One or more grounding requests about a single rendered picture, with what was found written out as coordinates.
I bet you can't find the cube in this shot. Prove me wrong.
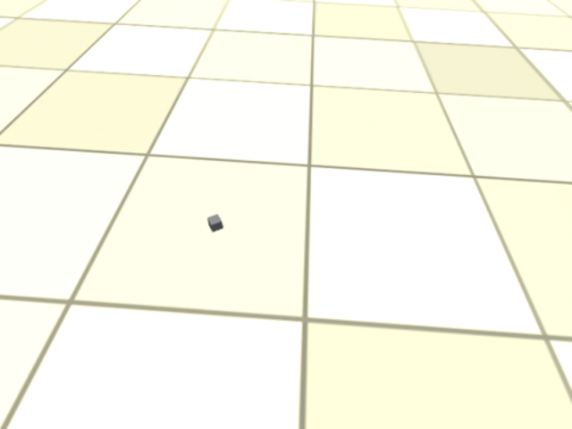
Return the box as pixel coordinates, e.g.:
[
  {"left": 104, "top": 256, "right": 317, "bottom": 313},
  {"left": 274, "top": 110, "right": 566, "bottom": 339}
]
[{"left": 207, "top": 214, "right": 223, "bottom": 232}]

